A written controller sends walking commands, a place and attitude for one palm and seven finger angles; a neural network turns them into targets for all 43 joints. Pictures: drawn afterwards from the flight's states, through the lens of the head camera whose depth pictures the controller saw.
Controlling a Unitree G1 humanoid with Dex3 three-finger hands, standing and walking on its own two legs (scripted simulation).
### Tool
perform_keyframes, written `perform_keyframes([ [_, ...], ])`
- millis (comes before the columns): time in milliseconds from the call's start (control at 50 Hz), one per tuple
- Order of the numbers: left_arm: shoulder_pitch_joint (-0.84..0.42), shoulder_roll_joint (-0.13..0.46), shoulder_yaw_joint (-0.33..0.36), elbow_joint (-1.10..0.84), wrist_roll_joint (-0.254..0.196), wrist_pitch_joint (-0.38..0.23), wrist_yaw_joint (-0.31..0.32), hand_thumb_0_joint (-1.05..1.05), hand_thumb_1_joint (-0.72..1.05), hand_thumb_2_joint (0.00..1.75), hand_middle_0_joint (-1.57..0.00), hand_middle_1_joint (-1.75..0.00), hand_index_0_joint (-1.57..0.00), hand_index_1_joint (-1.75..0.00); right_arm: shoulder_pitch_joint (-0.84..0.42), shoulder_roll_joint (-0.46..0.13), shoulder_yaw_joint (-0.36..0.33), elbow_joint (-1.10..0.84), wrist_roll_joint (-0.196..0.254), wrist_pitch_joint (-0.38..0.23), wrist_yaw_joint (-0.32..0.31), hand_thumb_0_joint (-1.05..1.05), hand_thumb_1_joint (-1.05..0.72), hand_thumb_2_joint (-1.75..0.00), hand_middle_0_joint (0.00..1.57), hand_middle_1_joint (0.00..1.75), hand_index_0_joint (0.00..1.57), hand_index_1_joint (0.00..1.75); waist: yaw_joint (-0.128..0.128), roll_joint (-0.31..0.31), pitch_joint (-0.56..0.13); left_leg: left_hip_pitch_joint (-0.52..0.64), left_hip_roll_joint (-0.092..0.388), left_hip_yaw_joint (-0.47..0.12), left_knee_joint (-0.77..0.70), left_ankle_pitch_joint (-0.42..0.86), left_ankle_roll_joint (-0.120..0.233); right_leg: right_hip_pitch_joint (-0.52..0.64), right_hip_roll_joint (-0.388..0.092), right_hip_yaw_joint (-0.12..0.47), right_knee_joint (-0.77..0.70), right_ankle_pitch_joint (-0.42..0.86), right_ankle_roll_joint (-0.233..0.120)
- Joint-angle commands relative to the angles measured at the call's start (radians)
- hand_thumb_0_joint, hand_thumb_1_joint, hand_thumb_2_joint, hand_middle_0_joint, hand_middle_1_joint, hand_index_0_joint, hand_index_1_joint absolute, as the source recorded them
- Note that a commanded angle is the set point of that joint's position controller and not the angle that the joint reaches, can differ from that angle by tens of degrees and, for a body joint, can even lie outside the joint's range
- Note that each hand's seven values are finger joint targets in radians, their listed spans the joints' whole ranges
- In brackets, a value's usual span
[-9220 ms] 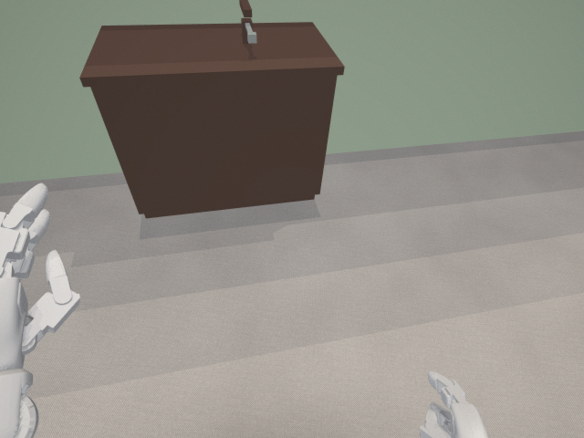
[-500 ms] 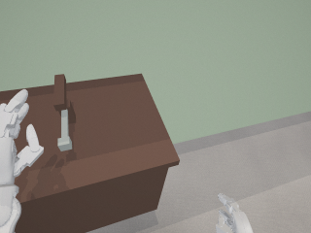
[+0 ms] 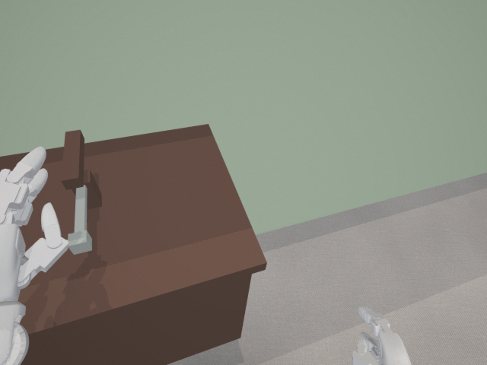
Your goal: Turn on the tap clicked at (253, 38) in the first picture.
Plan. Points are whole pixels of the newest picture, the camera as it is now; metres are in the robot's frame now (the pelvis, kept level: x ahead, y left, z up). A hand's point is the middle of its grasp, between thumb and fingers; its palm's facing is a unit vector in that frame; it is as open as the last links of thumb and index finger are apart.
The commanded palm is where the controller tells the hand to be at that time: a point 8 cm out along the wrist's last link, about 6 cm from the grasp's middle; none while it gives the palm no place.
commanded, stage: come to a stop and stand still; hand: left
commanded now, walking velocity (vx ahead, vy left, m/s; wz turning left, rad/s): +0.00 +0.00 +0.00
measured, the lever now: (80, 242) +0.29 +0.30 +0.03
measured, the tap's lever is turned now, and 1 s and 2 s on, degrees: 0 0 0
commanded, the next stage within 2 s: look again from close up in 0.82 s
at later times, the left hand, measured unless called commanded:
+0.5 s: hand (49, 252) +0.20 +0.25 +0.16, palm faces +0.37 -0.85 -0.37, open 7.4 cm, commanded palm +0.14 +0.29 +0.17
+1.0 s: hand (46, 248) +0.21 +0.26 +0.16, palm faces +0.39 -0.84 -0.38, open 7.4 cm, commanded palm +0.15 +0.29 +0.17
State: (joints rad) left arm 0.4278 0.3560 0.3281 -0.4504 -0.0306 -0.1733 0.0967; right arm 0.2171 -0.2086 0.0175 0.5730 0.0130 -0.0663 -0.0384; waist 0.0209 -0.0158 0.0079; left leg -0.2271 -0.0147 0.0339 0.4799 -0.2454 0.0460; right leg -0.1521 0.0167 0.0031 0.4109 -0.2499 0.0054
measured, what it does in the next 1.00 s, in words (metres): stands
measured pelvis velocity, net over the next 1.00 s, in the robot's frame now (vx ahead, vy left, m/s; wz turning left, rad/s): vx -0.01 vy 0.01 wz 0.01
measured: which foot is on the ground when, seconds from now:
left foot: down 0.00-1.00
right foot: down 0.00-1.00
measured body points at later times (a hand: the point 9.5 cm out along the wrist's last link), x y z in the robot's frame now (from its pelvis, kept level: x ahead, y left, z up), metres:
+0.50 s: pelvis -0.02 +0.01 +0.00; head -0.01 +0.02 +0.45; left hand +0.18 +0.30 +0.18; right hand +0.15 -0.22 -0.07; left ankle +0.01 +0.08 -0.74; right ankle -0.02 -0.13 -0.74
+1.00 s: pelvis -0.01 +0.01 +0.00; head +0.00 +0.02 +0.45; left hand +0.18 +0.30 +0.18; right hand +0.17 -0.21 -0.07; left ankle +0.01 +0.08 -0.74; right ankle -0.02 -0.13 -0.74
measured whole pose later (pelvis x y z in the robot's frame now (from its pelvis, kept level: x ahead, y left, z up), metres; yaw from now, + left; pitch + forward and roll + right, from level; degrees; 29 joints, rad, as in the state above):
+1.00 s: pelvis -0.01 +0.01 +0.00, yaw +0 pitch -1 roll -1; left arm 0.42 0.36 0.34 -0.43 -0.03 -0.18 0.10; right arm 0.21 -0.19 0.02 0.58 0.01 -0.08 -0.04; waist 0.02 -0.01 0.02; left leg -0.22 -0.03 0.03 0.44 -0.21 0.06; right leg -0.14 0.00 0.00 0.37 -0.22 0.02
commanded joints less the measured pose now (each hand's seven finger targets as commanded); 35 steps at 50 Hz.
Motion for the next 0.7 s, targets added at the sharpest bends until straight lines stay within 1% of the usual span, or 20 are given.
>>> perform_keyframes([
  [0, -0.1, 0.182, 0.119, -0.203, -0.01, -0.068, 0.025, 0.0, 0.9, 0.9, -0.2, -0.3, -0.2, -0.3, -0.093, -0.112, -0.049, -0.158, 0.004, -0.058, -0.014, 0.0, -0.9, -0.9, 0.2, 0.3, 0.2, 0.3, -0.004, 0.078, -0.122, 0.063, 0.104, -0.104, -0.078, 0.203, -0.017, 0.01, -0.097, 0.085, -0.059, 0.245, -0.045],
  [60, -0.082, 0.189, 0.135, -0.143, -0.012, -0.061, 0.025, 0.0, 0.9, 0.9, -0.2, -0.3, -0.2, -0.3, -0.096, -0.113, -0.05, -0.149, 0.005, -0.051, -0.016, 0.0, -0.9, -0.9, 0.2, 0.3, 0.2, 0.3, -0.004, 0.045, -0.088, 0.042, 0.1, -0.103, -0.093, 0.108, -0.014, -0.017, -0.1, 0.097, -0.093, 0.18, -0.045],
  [80, -0.086, 0.158, 0.108, -0.129, -0.013, -0.061, 0.02, 0.0, 0.9, 0.9, -0.2, -0.3, -0.2, -0.3, -0.092, -0.114, -0.049, -0.149, 0.002, -0.049, -0.015, 0.0, -0.9, -0.9, 0.2, 0.3, 0.2, 0.3, -0.009, 0.037, -0.081, 0.036, 0.099, -0.103, -0.095, 0.085, -0.013, -0.027, -0.098, 0.098, -0.1, 0.158, -0.046],
  [140, -0.104, 0.157, 0.095, -0.137, -0.01, -0.064, 0.016, 0.0, 0.9, 0.9, -0.2, -0.3, -0.2, -0.3, -0.096, -0.116, -0.05, -0.157, 0.005, -0.052, -0.014, 0.0, -0.9, -0.9, 0.2, 0.3, 0.2, 0.3, -0.007, 0.036, -0.076, 0.037, 0.1, -0.114, -0.113, 0.04, -0.009, -0.035, -0.094, 0.097, -0.107, 0.11, -0.045],
  [160, -0.105, 0.17, 0.103, -0.134, -0.009, -0.061, 0.018, 0.0, 0.9, 0.9, -0.2, -0.3, -0.2, -0.3, -0.11, -0.113, -0.048, -0.155, 0.006, -0.052, -0.016, 0.0, -0.9, -0.9, 0.2, 0.3, 0.2, 0.3, -0.006, 0.059, -0.063, 0.038, 0.101, -0.108, -0.122, 0.026, -0.007, -0.05, -0.094, 0.096, -0.114, 0.094, -0.042],
  [180, -0.109, 0.151, 0.085, -0.131, -0.009, -0.061, 0.017, 0.0, 0.9, 0.9, -0.2, -0.3, -0.2, -0.3, -0.103, -0.114, -0.046, -0.156, 0.003, -0.053, -0.016, 0.0, -0.9, -0.9, 0.2, 0.3, 0.2, 0.3, -0.008, 0.036, -0.064, 0.033, 0.101, -0.112, -0.126, 0.01, -0.006, -0.049, -0.09, 0.09, -0.115, 0.078, -0.04],
  [240, -0.128, 0.161, 0.085, -0.162, -0.004, -0.064, 0.018, 0.0, 0.9, 0.9, -0.2, -0.3, -0.2, -0.3, -0.103, -0.115, -0.049, -0.16, 0.004, -0.061, -0.016, 0.0, -0.9, -0.9, 0.2, 0.3, 0.2, 0.3, -0.006, 0.033, -0.073, 0.038, 0.101, -0.118, -0.131, -0.001, -0.004, -0.044, -0.089, 0.096, -0.115, 0.067, -0.042],
  [260, -0.14, 0.189, 0.108, -0.182, -0.002, -0.066, 0.022, 0.0, 0.9, 0.9, -0.2, -0.3, -0.2, -0.3, -0.113, -0.116, -0.048, -0.156, 0.003, -0.061, -0.018, 0.0, -0.9, -0.9, 0.2, 0.3, 0.2, 0.3, -0.004, 0.067, -0.074, 0.035, 0.102, -0.116, -0.138, -0.012, -0.003, -0.04, -0.089, 0.094, -0.115, 0.058, -0.04],
  [280, -0.134, 0.167, 0.093, -0.172, -0.003, -0.067, 0.021, 0.0, 0.9, 0.9, -0.2, -0.3, -0.2, -0.3, -0.109, -0.113, -0.046, -0.157, 0.0, -0.063, -0.018, 0.0, -0.9, -0.9, 0.2, 0.3, 0.2, 0.3, -0.007, 0.053, -0.069, 0.028, 0.103, -0.12, -0.143, -0.024, -0.001, -0.039, -0.085, 0.089, -0.114, 0.051, -0.04],
  [340, -0.138, 0.178, 0.103, -0.204, 0.001, -0.074, 0.024, 0.0, 0.9, 0.9, -0.2, -0.3, -0.2, -0.3, -0.102, -0.115, -0.05, -0.159, 0.001, -0.072, -0.016, 0.0, -0.9, -0.9, 0.2, 0.3, 0.2, 0.3, -0.004, 0.073, -0.087, 0.034, 0.107, -0.129, -0.147, -0.008, -0.002, -0.015, -0.08, 0.085, -0.097, 0.075, -0.042],
  [360, -0.134, 0.205, 0.128, -0.21, 0.002, -0.075, 0.026, 0.0, 0.9, 0.9, -0.2, -0.3, -0.2, -0.3, -0.109, -0.115, -0.049, -0.155, 0.0, -0.074, -0.019, 0.0, -0.9, -0.9, 0.2, 0.3, 0.2, 0.3, -0.003, 0.099, -0.092, 0.034, 0.109, -0.128, -0.155, -0.006, -0.003, -0.008, -0.08, 0.076, -0.09, 0.082, -0.038],
  [380, -0.12, 0.182, 0.115, -0.194, -0.002, -0.076, 0.025, 0.0, 0.9, 0.9, -0.2, -0.3, -0.2, -0.3, -0.103, -0.113, -0.047, -0.156, -0.003, -0.074, -0.019, 0.0, -0.9, -0.9, 0.2, 0.3, 0.2, 0.3, -0.004, 0.079, -0.089, 0.023, 0.109, -0.132, -0.157, 0.0, -0.002, -0.001, -0.077, 0.072, -0.087, 0.089, -0.038],
  [420, -0.107, 0.181, 0.118, -0.192, -0.002, -0.075, 0.024, 0.0, 0.9, 0.9, -0.2, -0.3, -0.2, -0.3, -0.097, -0.113, -0.051, -0.156, -0.001, -0.076, -0.016, 0.0, -0.9, -0.9, 0.2, 0.3, 0.2, 0.3, -0.003, 0.073, -0.095, 0.035, 0.108, -0.124, -0.142, 0.03, -0.003, 0.002, -0.081, 0.078, -0.089, 0.117, -0.04],
  [480, -0.094, 0.16, 0.102, -0.184, -0.002, -0.078, 0.019, 0.0, 0.9, 0.9, -0.2, -0.3, -0.2, -0.3, -0.091, -0.116, -0.051, -0.151, -0.001, -0.077, -0.013, 0.0, -0.9, -0.9, 0.2, 0.3, 0.2, 0.3, -0.006, 0.094, -0.092, 0.033, 0.117, -0.136, -0.159, 0.039, -0.009, 0.001, -0.074, 0.064, -0.074, 0.116, -0.039],
  [540, -0.089, 0.164, 0.101, -0.189, 0.001, -0.078, 0.019, 0.0, 0.9, 0.9, -0.2, -0.3, -0.2, -0.3, -0.088, -0.116, -0.053, -0.154, 0.001, -0.078, -0.011, 0.0, -0.9, -0.9, 0.2, 0.3, 0.2, 0.3, -0.005, 0.093, -0.099, 0.042, 0.124, -0.137, -0.161, 0.063, -0.01, 0.008, -0.072, 0.057, -0.062, 0.135, -0.037],
  [560, -0.084, 0.178, 0.117, -0.187, 0.001, -0.077, 0.02, 0.0, 0.9, 0.9, -0.2, -0.3, -0.2, -0.3, -0.093, -0.114, -0.051, -0.15, 0.001, -0.078, -0.013, 0.0, -0.9, -0.9, 0.2, 0.3, 0.2, 0.3, -0.003, 0.098, -0.097, 0.039, 0.126, -0.143, -0.167, 0.074, -0.013, 0.01, -0.072, 0.049, -0.06, 0.137, -0.034],
  [580, -0.089, 0.156, 0.097, -0.19, 0.001, -0.078, 0.018, 0.0, 0.9, 0.9, -0.2, -0.3, -0.2, -0.3, -0.087, -0.117, -0.051, -0.151, -0.001, -0.078, -0.013, 0.0, -0.9, -0.9, 0.2, 0.3, 0.2, 0.3, -0.005, 0.085, -0.098, 0.036, 0.128, -0.142, -0.169, 0.072, -0.014, 0.011, -0.069, 0.043, -0.055, 0.134, -0.033],
  [640, -0.091, 0.171, 0.107, -0.209, 0.002, -0.079, 0.019, 0.0, 0.9, 0.9, -0.2, -0.3, -0.2, -0.3, -0.081, -0.117, -0.055, -0.153, -0.001, -0.079, -0.013, 0.0, -0.9, -0.9, 0.2, 0.3, 0.2, 0.3, -0.003, 0.086, -0.119, 0.058, 0.129, -0.142, -0.154, 0.134, -0.019, 0.024, -0.073, 0.042, -0.049, 0.166, -0.035],
  [660, -0.086, 0.19, 0.123, -0.208, 0.002, -0.075, 0.022, 0.0, 0.9, 0.9, -0.2, -0.3, -0.2, -0.3, -0.091, -0.115, -0.053, -0.151, 0.001, -0.078, -0.015, 0.0, -0.9, -0.9, 0.2, 0.3, 0.2, 0.3, -0.002, 0.093, -0.113, 0.062, 0.127, -0.137, -0.152, 0.15, -0.022, 0.018, -0.076, 0.042, -0.051, 0.17, -0.034],
  [680, -0.087, 0.169, 0.106, -0.204, 0.0, -0.076, 0.02, 0.0, 0.9, 0.9, -0.2, -0.3, -0.2, -0.3, -0.086, -0.116, -0.051, -0.149, -0.003, -0.075, -0.015, 0.0, -0.9, -0.9, 0.2, 0.3, 0.2, 0.3, -0.004, 0.081, -0.115, 0.057, 0.128, -0.138, -0.152, 0.15, -0.022, 0.022, -0.074, 0.037, -0.051, 0.17, -0.034],
])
